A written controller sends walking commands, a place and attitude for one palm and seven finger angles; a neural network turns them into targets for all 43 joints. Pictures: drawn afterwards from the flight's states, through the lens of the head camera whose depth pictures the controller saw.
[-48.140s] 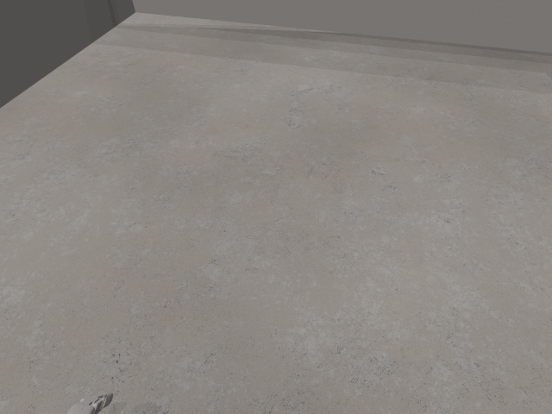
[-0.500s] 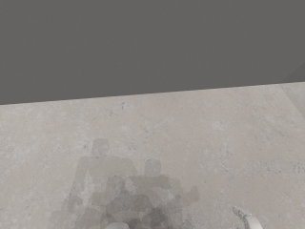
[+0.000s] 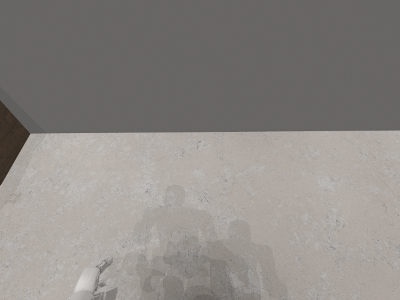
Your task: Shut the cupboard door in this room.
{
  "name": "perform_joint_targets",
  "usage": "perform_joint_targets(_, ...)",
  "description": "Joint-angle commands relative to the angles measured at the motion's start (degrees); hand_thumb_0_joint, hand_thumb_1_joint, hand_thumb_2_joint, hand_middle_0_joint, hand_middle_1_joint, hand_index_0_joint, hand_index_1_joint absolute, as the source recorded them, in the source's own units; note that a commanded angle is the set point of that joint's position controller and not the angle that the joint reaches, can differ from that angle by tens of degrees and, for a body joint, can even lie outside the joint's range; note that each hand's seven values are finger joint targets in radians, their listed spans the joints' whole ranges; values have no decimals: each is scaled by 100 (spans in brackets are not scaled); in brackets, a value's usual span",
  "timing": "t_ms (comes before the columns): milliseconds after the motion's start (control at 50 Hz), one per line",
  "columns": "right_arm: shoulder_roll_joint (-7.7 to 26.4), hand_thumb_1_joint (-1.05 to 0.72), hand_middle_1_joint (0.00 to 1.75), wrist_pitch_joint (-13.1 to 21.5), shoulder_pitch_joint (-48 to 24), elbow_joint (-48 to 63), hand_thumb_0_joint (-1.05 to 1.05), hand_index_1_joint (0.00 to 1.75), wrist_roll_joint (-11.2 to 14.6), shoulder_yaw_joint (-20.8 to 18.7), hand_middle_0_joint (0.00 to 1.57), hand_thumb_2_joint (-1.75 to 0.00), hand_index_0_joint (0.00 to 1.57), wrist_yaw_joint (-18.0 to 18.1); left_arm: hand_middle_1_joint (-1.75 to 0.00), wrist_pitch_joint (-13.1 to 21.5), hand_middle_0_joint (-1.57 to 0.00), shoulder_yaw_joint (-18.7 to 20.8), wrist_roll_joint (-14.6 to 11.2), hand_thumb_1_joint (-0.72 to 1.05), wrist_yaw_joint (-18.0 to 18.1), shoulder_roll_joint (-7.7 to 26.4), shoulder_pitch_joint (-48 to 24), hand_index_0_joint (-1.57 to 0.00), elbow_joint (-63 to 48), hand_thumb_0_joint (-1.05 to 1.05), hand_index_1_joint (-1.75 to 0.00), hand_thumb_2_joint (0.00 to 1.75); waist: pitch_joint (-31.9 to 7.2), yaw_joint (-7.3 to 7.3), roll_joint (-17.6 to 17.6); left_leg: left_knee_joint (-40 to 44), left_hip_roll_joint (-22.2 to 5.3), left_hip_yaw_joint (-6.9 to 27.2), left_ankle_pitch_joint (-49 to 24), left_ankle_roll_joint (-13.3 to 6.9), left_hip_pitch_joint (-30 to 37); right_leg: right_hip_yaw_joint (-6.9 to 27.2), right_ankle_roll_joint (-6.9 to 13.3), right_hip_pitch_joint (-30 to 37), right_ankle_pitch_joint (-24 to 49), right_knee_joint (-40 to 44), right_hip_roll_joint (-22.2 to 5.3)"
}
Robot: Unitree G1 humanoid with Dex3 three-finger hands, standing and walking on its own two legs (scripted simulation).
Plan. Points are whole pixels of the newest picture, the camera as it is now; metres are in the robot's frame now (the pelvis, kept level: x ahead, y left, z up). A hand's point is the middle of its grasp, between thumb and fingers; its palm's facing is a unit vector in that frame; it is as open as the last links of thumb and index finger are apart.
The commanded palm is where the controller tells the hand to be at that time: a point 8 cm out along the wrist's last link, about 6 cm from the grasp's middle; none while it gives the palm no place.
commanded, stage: walk to a spot facing it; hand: left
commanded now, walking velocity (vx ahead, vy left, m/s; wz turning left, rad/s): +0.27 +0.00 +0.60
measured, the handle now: out of the picture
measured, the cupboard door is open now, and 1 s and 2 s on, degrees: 92 92 92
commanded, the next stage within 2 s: turn to face it in 1.70 s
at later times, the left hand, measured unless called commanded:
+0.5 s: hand out of the picture -0.08 +0.21 -0.16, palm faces +0.43 -0.87 -0.25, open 7.4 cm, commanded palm none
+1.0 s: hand (53, 232) +0.30 +0.39 -0.15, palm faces +0.40 -0.90 -0.16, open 7.4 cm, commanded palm none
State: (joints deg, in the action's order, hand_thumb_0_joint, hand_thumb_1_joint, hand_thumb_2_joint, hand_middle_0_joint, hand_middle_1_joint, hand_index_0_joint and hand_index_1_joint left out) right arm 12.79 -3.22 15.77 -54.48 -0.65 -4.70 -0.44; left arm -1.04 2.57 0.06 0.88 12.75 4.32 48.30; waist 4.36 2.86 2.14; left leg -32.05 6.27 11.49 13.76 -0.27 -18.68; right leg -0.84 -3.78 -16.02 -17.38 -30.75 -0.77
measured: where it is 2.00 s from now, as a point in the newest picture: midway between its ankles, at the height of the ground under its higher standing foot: (136, 204)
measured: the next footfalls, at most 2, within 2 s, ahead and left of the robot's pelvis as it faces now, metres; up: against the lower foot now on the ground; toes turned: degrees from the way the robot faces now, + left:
left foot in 0.52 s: +0.12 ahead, +0.20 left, +0.00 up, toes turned +28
right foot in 1.10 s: +0.49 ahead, +0.17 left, +0.00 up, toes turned +19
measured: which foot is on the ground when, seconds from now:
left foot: down 0.00-0.00, up 0.02-0.50, down 0.52-1.00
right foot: down 0.00-0.54, up 0.56-1.00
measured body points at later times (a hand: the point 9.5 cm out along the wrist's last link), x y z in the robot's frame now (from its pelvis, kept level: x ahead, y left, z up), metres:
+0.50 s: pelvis +0.07 +0.05 +0.00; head +0.11 +0.08 +0.45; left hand -0.10 +0.25 -0.14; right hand +0.29 -0.14 -0.13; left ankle +0.08 +0.19 -0.72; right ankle +0.01 -0.12 -0.73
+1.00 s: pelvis +0.25 +0.18 +0.00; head +0.26 +0.19 +0.45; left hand +0.27 +0.44 -0.14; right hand +0.28 -0.07 -0.14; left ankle +0.09 +0.18 -0.73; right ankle +0.43 +0.13 -0.69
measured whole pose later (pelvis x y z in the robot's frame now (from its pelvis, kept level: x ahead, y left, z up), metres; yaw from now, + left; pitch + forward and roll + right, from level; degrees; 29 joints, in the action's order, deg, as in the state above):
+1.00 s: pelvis +0.25 +0.18 +0.00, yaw +26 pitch -1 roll +1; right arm 9.5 3.9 24.7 -63.2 -0.8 -2.7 1.2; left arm 0.6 2.3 1.1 -1.6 11.0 4.4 54.6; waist 3.6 2.5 -2.0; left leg -13.8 4.2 -2.3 20.1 -4.0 7.1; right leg -6.5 -2.1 -34.6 -7.2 -46.0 -6.0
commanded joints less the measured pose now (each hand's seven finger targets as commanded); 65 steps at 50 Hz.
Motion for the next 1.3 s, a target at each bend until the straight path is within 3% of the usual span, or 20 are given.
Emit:
perform_joint_targets(0,829,-90,30,168,-427,706,0,30,-58,-246,20,-90,20,39,-30,112,-20,341,56,90,92,1409,955,-20,-246,0,-30,90,-845,-598,-1308,-2758,-340,-456,1991,248,-1838,2244,1171,1489,-119,1775,-2814)
perform_joint_targets(40,749,-90,30,78,-299,519,0,30,-99,-270,20,-90,20,-70,-30,141,-20,319,59,90,94,1055,402,-20,-353,0,-30,90,-454,-326,-1323,-3470,-669,-564,1281,263,-1856,1703,924,935,-1495,2102,-2302)
perform_joint_targets(100,594,-90,30,51,-189,349,0,30,-132,-226,20,-90,20,-210,-30,302,-20,228,56,90,25,765,475,-20,-223,0,-30,90,-78,-220,-1237,-3887,-846,-895,313,398,-1873,458,640,730,-673,2034,-1731)
perform_joint_targets(280,378,-90,30,101,-1167,558,0,30,-101,-130,20,-90,20,-311,-30,487,-20,274,142,90,3,766,1652,-20,423,0,-30,90,268,-576,-1105,-2735,-1187,-1227,5,429,-2354,-374,757,1575,-86,2179,-2003)
perform_joint_targets(400,188,-90,30,252,-1833,782,0,30,-80,85,20,-90,20,-374,-30,498,-20,275,180,90,-33,874,2072,-20,699,0,-30,90,298,-765,-1267,-944,-1057,-1757,294,163,-1417,-956,756,1540,1160,1760,-2153)
perform_joint_targets(440,219,-90,30,341,-1599,757,0,30,-78,93,20,-90,20,-347,-30,487,-20,300,188,90,-42,958,2075,-20,751,0,-30,90,14,-662,-1276,-503,-957,-1848,608,10,-750,-1031,743,1605,1768,1298,-2232)
perform_joint_targets(480,537,-90,30,448,-397,429,0,30,-127,-6,20,-90,20,-253,-30,512,-20,277,126,90,-75,1074,1820,-20,755,0,-30,90,-802,29,-825,280,-538,-2109,268,-168,1314,-1638,494,1035,2941,-475,-1948)
perform_joint_targets(500,1140,-90,30,481,506,222,0,30,-138,-170,20,-90,20,-161,-30,523,-20,247,88,90,-139,856,1820,-20,659,0,-30,90,-1614,483,221,544,-1251,-1120,248,-452,3094,-1751,234,-169,1899,-2136,-1512)
perform_joint_targets(520,1856,-90,30,539,1185,48,0,30,-100,-372,20,-90,20,-66,-30,523,-20,165,54,90,-229,539,1519,-20,347,0,-30,90,-1970,775,1670,1002,-2908,1532,-737,-1034,4091,-1284,-88,-2218,-1524,-3819,-588)
perform_joint_targets(540,1902,-90,30,488,1295,-86,0,30,26,-365,20,-90,20,13,-30,476,-20,151,56,90,-196,656,1040,-20,198,0,-30,90,-1891,760,961,1295,-3098,1433,-1266,-1231,4054,-476,26,-2640,-1448,-4309,-739)
perform_joint_targets(600,1066,-90,30,604,-7,143,0,30,-8,-108,20,-90,20,91,-30,391,-20,205,119,90,-178,518,1084,-20,585,0,-30,90,-552,73,555,1464,-2493,199,-1638,-975,1932,-141,44,-2227,-461,-4331,-1113)
perform_joint_targets(660,629,-90,30,760,-33,7,0,30,1,43,20,-90,20,102,-30,291,-20,120,172,90,-211,273,1526,-20,831,0,-30,90,-341,-282,396,1730,-1990,-573,-2272,-751,1409,-291,-31,-1790,104,-3875,-963)
perform_joint_targets(940,387,-90,30,843,1192,-673,0,30,-44,94,20,-90,20,228,-30,305,-20,14,79,90,-270,135,-545,-20,70,0,-30,90,415,4,367,1911,-1969,-649,-3772,-795,2308,-528,260,-2282,989,-1287,-532)
perform_joint_targets(1020,640,-90,30,811,1128,-807,0,30,-20,64,20,-90,20,256,-30,392,-20,73,86,90,-202,286,483,-20,307,0,-30,90,-189,-524,329,566,-1949,-854,-6000,-656,2352,-775,640,-474,532,-512,11)
perform_joint_targets(1040,686,-90,30,800,1045,-801,0,30,-5,46,20,-90,20,246,-30,440,-20,131,108,90,-176,437,1294,-20,540,0,-30,90,-598,-911,33,-411,-1780,-931,-5742,-513,1989,-735,711,586,831,-78,58)
perform_joint_targets(1060,562,-90,30,799,1049,-738,0,30,57,58,20,-90,20,192,-30,516,-20,242,175,90,-134,802,2173,-20,801,0,-30,90,-1139,-1256,-515,-2012,-1413,-1094,-4117,-347,772,86,1009,2239,1198,110,-712)
perform_joint_targets(1080,220,-90,30,812,1408,-631,0,30,123,111,20,-90,20,151,-30,520,-20,367,165,90,-80,1282,2705,-20,1009,0,-30,90,-1864,-1190,-1723,-4044,-238,-1314,911,-66,-887,2877,1716,3465,1996,633,-2477)
perform_joint_targets(1100,284,-90,30,783,1175,-610,0,30,117,94,20,-90,20,150,-30,488,-20,379,30,90,-78,1356,2430,-20,1010,0,-30,90,-1609,-1027,-1097,-4959,-486,-784,1610,-206,-1168,3219,1914,2858,1418,1235,-2725)
perform_joint_targets(1160,-74,-90,30,602,706,-616,0,30,-16,90,20,-90,20,38,-30,514,-20,192,28,90,-38,514,1038,-20,705,0,-30,90,53,-402,-417,-4576,-1236,-758,320,-183,-1228,1625,1272,255,-426,1868,-1963)
perform_joint_targets(1280,-333,-90,30,404,681,-546,0,30,-100,87,20,-90,20,-29,-30,634,-20,149,106,90,-33,201,1314,-20,981,0,-30,90,-4,-135,-726,-3066,-1419,-1194,-99,138,-1184,258,1176,-127,436,2110,-1437)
